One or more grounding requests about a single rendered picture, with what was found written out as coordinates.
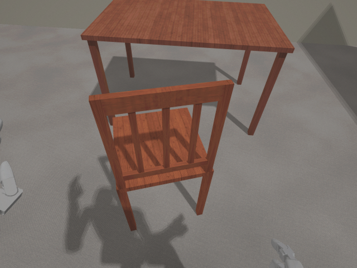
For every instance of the chair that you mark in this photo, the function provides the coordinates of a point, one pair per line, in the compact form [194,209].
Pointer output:
[157,148]

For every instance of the left robot hand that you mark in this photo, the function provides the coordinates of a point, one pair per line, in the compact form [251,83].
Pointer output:
[9,193]

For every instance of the table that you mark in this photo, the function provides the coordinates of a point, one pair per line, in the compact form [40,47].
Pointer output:
[191,23]

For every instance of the right robot hand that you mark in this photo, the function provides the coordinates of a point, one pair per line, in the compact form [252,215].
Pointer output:
[286,254]

